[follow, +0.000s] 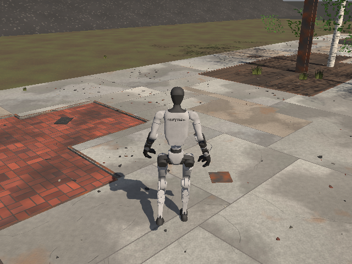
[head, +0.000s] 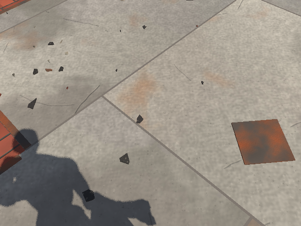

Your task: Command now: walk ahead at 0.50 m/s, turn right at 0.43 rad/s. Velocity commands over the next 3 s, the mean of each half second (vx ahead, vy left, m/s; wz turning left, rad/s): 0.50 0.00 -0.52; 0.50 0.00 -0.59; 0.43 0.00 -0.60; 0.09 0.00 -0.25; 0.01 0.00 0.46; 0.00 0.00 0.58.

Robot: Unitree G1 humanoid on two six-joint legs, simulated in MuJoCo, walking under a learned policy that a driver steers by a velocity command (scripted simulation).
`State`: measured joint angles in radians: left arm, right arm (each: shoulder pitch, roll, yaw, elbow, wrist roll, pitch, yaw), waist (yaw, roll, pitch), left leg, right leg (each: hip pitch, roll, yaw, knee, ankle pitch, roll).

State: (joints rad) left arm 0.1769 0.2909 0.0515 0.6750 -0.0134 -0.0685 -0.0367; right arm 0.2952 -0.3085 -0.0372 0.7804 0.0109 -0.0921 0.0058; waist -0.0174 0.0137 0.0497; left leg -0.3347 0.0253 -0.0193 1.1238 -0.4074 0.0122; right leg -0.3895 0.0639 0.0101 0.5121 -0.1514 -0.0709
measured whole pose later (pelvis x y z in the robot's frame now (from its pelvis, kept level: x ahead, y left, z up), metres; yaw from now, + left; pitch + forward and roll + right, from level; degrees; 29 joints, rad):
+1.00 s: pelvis +0.51 -0.11 +0.00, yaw -34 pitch +1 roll +1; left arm 0.17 0.30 0.07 0.62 -0.02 -0.04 -0.04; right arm 0.25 -0.31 -0.05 0.78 0.02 -0.09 0.00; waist -0.02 0.01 0.08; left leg -0.33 0.05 0.00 1.18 -0.43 0.00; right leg -0.40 0.08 -0.01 0.56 -0.18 -0.10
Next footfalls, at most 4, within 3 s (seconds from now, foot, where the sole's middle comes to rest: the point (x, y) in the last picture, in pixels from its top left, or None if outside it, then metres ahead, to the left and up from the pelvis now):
0.36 left None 0.40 0.12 -0.77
0.90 right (210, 197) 0.57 -0.22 -0.77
1.36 left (204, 132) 0.92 -0.25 -0.77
1.82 right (249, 164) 0.72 -0.43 -0.77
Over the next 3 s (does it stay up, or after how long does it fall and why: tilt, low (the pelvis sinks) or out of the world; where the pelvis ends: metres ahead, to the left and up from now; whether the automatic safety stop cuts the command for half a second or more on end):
stays up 0.80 -0.33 0.01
